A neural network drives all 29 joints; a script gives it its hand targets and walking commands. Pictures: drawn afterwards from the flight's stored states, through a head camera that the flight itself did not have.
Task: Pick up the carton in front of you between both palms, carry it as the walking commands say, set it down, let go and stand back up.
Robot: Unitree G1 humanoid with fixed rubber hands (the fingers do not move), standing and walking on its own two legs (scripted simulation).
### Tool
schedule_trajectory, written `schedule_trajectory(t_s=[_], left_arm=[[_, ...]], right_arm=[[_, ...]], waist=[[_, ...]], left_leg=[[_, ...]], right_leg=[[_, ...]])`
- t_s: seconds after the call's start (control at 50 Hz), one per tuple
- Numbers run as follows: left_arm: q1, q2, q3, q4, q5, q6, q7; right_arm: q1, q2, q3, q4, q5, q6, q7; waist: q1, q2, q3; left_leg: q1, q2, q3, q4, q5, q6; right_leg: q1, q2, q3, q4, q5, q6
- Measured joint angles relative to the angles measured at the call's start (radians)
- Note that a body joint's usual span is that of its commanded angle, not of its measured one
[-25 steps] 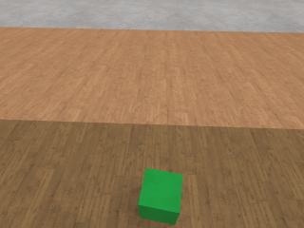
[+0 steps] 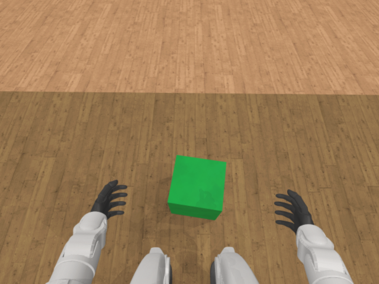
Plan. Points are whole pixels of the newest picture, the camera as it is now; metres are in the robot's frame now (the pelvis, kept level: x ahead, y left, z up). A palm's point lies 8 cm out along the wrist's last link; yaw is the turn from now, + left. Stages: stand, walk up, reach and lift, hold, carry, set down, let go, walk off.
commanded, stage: reach and lift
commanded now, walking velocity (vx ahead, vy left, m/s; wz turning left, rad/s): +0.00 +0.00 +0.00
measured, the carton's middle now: (196, 189) +0.46 -0.03 -0.58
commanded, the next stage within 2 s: none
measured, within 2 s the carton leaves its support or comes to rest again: neither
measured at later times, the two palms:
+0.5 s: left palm (132, 142) +0.48 +0.17 -0.14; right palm (275, 161) +0.42 -0.22 -0.14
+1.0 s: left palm (145, 163) +0.49 +0.16 -0.32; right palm (256, 177) +0.43 -0.22 -0.31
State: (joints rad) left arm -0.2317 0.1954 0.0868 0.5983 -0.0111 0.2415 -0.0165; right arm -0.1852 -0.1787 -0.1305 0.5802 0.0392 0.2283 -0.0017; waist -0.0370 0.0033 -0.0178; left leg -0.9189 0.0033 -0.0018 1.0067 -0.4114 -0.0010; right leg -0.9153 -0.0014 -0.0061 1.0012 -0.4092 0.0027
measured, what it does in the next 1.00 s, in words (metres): lowers itself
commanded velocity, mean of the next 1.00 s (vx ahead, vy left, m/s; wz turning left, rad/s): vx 0.00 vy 0.00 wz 0.00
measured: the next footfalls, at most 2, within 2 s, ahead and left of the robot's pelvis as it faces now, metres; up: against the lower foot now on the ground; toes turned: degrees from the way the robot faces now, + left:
none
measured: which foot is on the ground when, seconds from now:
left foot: down 0.00-1.00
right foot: down 0.00-1.00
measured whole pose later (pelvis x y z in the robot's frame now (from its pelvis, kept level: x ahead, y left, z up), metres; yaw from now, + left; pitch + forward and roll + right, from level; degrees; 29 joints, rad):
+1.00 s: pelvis -0.04 +0.01 -0.17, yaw -2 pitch +53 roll -2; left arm -1.21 0.30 0.22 1.00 0.02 0.09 0.04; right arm -1.07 -0.18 -0.38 0.89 0.04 0.05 -0.08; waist -0.07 0.02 -0.10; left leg -2.03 0.00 -0.02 1.58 -0.48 0.00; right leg -2.01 0.00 -0.01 1.56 -0.48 0.02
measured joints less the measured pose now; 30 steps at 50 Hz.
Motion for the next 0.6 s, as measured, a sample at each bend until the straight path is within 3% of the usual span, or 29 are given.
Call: schedule_trajectory(t_s=[0.16, 0.42, 0.6], left_arm=[[-0.322, 0.016, 0.047, 0.123, 0.002, 0.031, 0.008], [-0.819, 0.103, 0.105, 0.359, 0.005, -0.014, 0.013], [-1.010, 0.131, 0.148, 0.415, 0.062, -0.065, 0.004]], right_arm=[[-0.300, 0.013, -0.069, 0.085, 0.000, 0.028, -0.028], [-0.734, 0.003, -0.183, 0.232, 0.003, -0.020, -0.083], [-0.884, 0.003, -0.251, 0.241, -0.030, -0.073, -0.076]], waist=[[-0.016, 0.006, -0.014], [-0.043, 0.018, 0.017], [-0.055, 0.018, 0.001]], left_leg=[[-0.215, -0.002, 0.001, 0.073, 0.028, 0.002], [-0.496, -0.008, -0.010, 0.117, 0.087, 0.005], [-0.632, -0.011, -0.011, 0.114, 0.093, 0.007]], right_leg=[[-0.215, -0.002, 0.002, 0.072, 0.028, 0.005], [-0.487, -0.007, -0.008, 0.109, 0.086, 0.008], [-0.621, -0.009, -0.009, 0.105, 0.091, 0.010]])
